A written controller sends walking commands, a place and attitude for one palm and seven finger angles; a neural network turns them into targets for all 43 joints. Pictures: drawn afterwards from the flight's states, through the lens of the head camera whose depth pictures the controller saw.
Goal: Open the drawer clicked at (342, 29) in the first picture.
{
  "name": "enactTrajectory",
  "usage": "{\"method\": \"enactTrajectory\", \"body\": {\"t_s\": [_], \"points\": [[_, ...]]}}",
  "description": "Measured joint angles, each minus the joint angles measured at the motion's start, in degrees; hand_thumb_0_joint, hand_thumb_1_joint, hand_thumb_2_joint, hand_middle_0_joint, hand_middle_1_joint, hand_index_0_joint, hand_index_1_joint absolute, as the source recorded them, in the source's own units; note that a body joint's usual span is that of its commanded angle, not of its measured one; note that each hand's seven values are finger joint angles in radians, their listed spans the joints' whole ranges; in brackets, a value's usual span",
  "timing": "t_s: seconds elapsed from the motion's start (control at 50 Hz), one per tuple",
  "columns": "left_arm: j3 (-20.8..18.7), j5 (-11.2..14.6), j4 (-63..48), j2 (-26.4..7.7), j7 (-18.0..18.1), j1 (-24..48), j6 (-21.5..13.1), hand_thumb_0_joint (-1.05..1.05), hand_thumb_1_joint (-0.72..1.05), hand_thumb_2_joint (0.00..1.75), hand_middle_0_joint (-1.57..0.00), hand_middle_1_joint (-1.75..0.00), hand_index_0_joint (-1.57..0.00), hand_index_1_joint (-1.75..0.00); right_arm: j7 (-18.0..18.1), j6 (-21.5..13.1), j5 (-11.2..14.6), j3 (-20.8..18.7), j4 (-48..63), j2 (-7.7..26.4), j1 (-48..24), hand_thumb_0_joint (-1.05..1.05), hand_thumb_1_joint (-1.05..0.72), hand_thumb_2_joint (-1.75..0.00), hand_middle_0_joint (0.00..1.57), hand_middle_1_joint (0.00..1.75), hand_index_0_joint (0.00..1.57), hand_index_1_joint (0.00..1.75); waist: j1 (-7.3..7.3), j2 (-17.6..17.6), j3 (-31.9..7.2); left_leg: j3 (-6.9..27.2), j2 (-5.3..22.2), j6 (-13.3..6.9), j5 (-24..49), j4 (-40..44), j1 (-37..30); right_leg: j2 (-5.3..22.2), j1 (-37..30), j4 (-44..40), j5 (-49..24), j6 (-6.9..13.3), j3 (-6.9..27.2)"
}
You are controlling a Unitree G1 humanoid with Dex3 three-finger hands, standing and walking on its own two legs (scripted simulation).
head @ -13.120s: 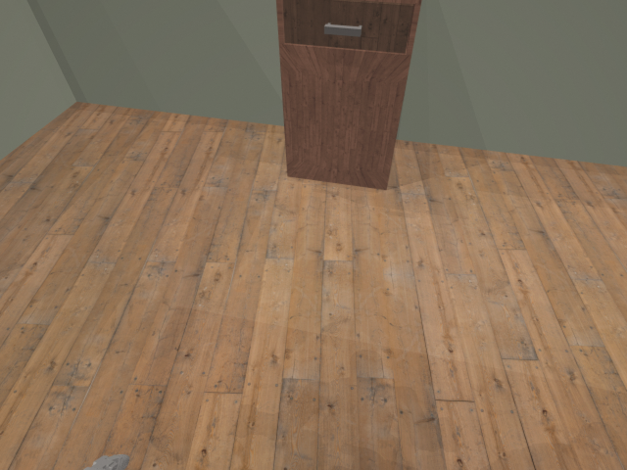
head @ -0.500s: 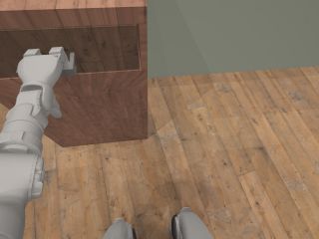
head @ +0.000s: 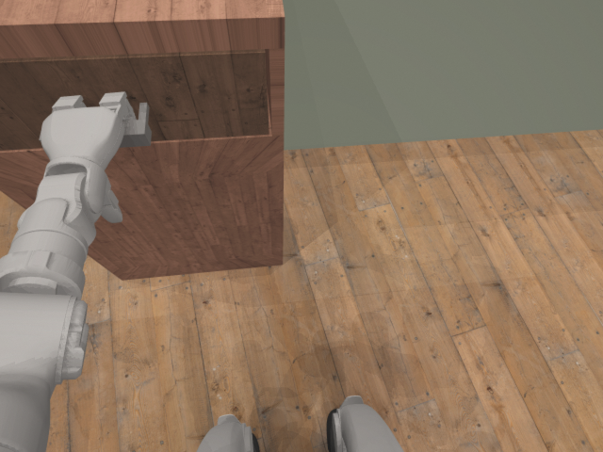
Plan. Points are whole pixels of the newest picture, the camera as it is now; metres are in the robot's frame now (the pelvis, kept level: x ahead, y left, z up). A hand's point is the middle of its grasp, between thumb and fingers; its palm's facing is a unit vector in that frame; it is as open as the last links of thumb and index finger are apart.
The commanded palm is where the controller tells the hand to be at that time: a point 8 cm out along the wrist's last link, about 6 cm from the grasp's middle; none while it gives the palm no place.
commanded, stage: close the thumb around the handle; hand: left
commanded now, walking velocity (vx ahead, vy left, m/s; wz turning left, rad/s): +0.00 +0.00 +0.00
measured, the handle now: (99, 123) +0.56 +0.24 +0.03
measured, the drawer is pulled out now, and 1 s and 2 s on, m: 0.00 0.01 0.06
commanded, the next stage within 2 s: pull the drawer open in 0.58 s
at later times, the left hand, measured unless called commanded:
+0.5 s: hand (105, 161) +0.51 +0.23 +0.01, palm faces -0.09 -0.01 -1.00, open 5.9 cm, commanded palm +0.50 +0.23 +0.07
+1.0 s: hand (105, 171) +0.50 +0.23 +0.01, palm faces -0.07 -0.03 -1.00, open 5.9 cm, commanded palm +0.45 +0.23 +0.07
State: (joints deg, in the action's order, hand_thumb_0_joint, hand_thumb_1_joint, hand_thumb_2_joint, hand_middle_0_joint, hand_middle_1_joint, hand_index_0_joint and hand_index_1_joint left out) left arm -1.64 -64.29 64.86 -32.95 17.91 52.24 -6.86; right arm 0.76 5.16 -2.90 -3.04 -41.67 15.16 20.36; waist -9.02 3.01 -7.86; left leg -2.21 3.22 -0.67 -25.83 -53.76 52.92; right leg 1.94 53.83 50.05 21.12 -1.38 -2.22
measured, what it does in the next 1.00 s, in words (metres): stands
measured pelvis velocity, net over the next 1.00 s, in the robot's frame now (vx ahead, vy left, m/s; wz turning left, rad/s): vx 0.02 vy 0.00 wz -0.02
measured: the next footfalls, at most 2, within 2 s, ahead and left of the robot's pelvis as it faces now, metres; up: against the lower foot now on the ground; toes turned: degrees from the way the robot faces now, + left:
none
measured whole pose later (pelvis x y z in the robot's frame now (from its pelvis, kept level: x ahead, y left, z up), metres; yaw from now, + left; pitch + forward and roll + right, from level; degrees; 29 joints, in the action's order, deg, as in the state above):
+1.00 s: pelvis +0.02 +0.00 +0.01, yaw -1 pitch +23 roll -2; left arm -2.1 -62.7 56.4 -29.6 19.1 42.1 -5.4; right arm -0.2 6.1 -2.4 -4.2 -41.8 14.8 20.9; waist -6.9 3.2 -8.2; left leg -3.5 3.5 -0.7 -25.9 -49.7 46.8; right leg 1.4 48.5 46.4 20.9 -1.6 -0.9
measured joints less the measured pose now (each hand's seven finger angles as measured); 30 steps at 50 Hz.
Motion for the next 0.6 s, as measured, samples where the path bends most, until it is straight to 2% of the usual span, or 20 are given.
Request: {"method": "enactTrajectory", "body": {"t_s": [0.16, 0.46, 0.6], "points": [[0.6, 0.0, -0.2, 1.2, 0.7, -0.9, 0.9, 0.00, -0.15, 0.45, -0.32, -1.24, -0.34, -1.24, -0.4, 0.3, 0.0, -0.1, -0.6, -0.3, 0.1, 0.01, -0.90, -0.90, 0.20, 0.30, 0.20, 0.30, 0.23, 0.1, -0.2, -0.1, -0.1, -0.1, -0.1, 0.5, -1.2, 0.0, -1.2, -0.7, -0.1, -0.2, 0.1], [0.7, 0.0, 0.6, 0.8, 0.3, 0.1, 1.0, 0.00, 0.63, 0.78, -0.38, -1.32, -0.39, -1.32, -0.2, 0.1, 0.1, 0.0, -0.3, -0.1, 0.2, 0.01, -0.90, -0.90, 0.20, 0.30, 0.20, 0.30, 0.01, 0.0, 0.0, -0.1, -0.1, -0.1, 0.1, 0.5, -1.1, 0.1, -1.1, -0.5, -0.1, -0.2, 0.2], [1.3, 0.0, 0.4, 0.7, 0.7, 0.0, 1.4, 0.00, 0.67, 0.79, -0.36, -1.34, -0.39, -1.34, -0.2, -0.1, 0.1, -0.3, -0.5, -0.1, 0.4, 0.01, -0.90, -0.90, 0.20, 0.30, 0.20, 0.30, 0.10, 0.1, 0.2, 0.0, -0.1, 0.0, 0.1, 0.4, -0.9, 0.0, -0.9, -0.4, -0.1, -0.1, 0.1]]}}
